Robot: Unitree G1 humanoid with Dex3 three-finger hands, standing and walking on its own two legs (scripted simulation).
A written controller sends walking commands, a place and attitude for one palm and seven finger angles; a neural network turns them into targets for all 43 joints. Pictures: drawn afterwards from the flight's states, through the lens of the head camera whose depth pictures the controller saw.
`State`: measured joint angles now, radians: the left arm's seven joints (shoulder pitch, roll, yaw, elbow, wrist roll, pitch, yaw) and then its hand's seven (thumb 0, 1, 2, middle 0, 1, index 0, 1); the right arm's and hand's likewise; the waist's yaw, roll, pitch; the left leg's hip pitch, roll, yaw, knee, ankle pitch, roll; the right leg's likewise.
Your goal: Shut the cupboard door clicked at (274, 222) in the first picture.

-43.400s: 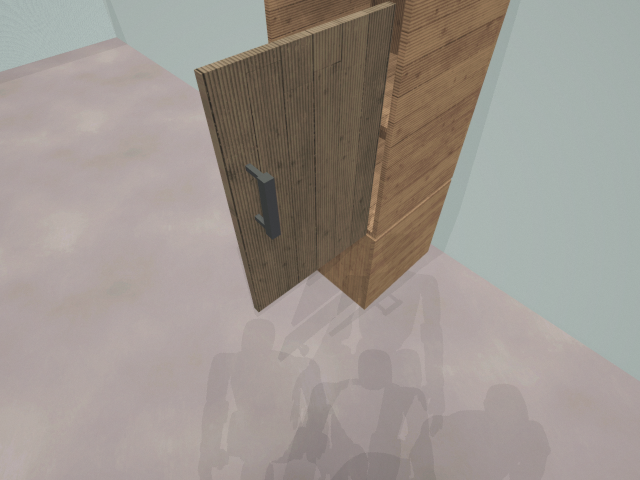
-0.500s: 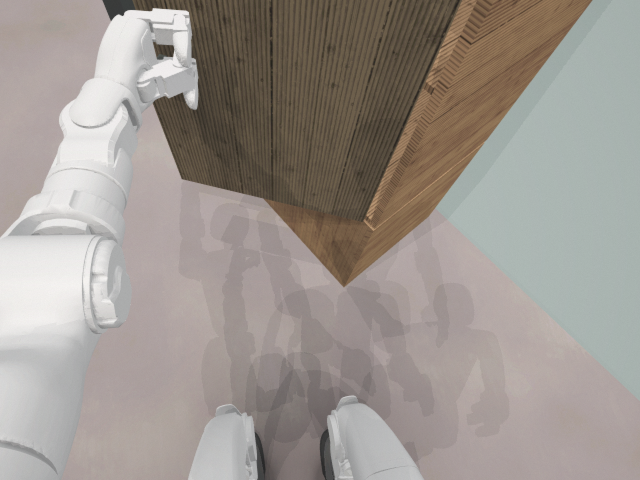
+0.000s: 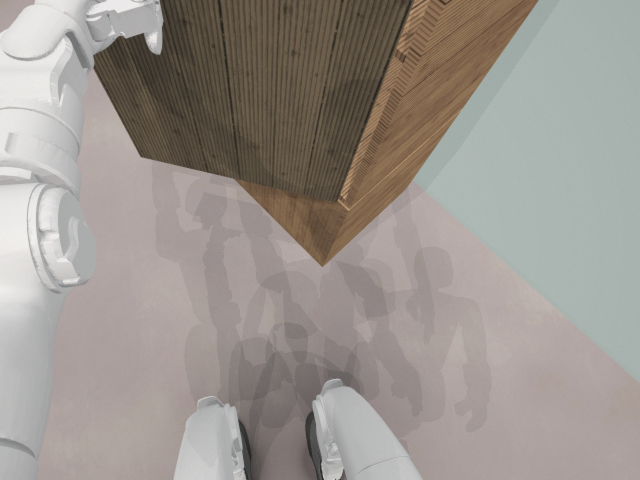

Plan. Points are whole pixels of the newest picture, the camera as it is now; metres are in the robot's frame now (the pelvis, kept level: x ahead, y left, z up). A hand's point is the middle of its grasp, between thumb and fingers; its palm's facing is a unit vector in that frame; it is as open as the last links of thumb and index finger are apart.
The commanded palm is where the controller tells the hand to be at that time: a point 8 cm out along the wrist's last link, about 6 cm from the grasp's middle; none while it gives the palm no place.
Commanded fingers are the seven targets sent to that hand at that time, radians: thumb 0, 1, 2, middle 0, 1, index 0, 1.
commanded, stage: push the door shut along its arc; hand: left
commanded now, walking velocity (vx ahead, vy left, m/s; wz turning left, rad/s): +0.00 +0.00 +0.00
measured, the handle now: out of the picture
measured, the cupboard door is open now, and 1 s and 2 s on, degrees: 34 26 26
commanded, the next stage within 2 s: pull the fist back off the door in 0.14 s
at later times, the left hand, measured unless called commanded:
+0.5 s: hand out of the picture +0.62 +0.05 +0.13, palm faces +0.10 -0.99 -0.05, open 3.1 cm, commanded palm +0.60 +0.07 +0.13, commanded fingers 0.00 0.90 0.90 -1.30 -1.50 -1.30 -1.50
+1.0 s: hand (195, 41) +0.56 +0.04 +0.12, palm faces +0.03 -1.00 -0.02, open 3.1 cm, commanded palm +0.52 +0.08 +0.13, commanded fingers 0.00 0.90 0.90 -1.30 -1.50 -1.30 -1.50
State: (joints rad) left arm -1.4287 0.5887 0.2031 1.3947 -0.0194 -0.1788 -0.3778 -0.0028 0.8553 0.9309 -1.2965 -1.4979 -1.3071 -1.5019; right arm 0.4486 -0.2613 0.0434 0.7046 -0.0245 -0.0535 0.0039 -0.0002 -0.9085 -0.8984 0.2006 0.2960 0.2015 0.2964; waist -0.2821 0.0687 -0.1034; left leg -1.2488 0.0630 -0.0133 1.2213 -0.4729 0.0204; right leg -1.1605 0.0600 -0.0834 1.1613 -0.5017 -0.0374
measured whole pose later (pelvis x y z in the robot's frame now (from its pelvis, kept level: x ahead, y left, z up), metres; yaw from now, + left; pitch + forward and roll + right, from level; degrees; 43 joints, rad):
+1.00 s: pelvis +0.04 -0.01 +0.04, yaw +1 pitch +24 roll -1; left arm -1.00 0.19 0.22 1.14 0.02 -0.38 0.18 0.02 0.90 0.90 -1.30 -1.50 -1.30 -1.50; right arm 0.48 -0.26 -0.04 0.66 -0.06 0.03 0.12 0.00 -0.91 -0.90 0.20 0.30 0.20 0.30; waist -0.19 0.05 -0.15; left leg -0.98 0.05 0.03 1.02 -0.46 0.01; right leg -0.91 0.05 -0.04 0.99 -0.49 -0.04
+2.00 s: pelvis +0.04 +0.00 +0.11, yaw +2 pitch -1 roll +0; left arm 0.00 0.27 0.05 0.08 -0.09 -0.07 0.05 0.02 0.90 0.90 -1.03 -1.21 -1.04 -1.21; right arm 0.15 -0.22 0.04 0.55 0.06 0.06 -0.08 0.01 -0.91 -0.90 0.20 0.30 0.20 0.30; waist 0.02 0.04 -0.03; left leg -0.24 0.00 0.05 0.51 -0.26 0.02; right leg -0.19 0.02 -0.01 0.50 -0.30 -0.02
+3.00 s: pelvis +0.05 +0.00 +0.11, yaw +3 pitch -2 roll -1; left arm 0.48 0.36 0.35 -0.36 -0.08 -0.09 0.10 0.02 0.89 0.90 -0.21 -0.30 -0.22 -0.30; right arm 0.20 -0.23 0.02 0.61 0.03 -0.06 -0.07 0.01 -0.91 -0.90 0.20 0.30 0.20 0.30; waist 0.05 0.08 -0.02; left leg -0.16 0.01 0.03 0.45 -0.25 0.01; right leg -0.08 0.03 -0.03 0.40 -0.28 -0.03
